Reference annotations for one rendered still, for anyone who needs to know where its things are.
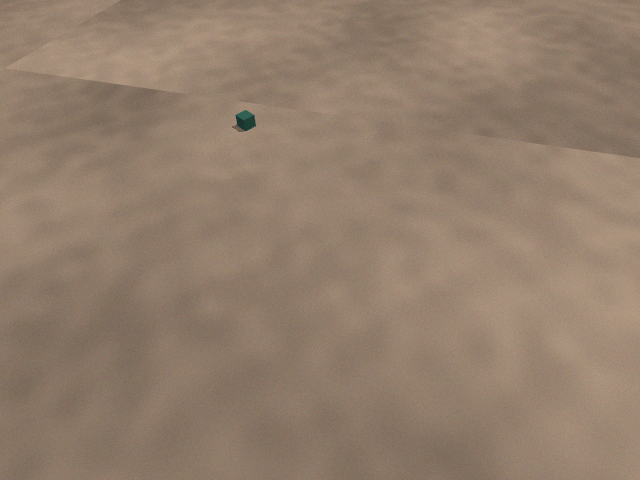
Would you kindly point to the small box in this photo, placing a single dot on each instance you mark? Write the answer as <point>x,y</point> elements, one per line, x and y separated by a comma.
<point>245,120</point>

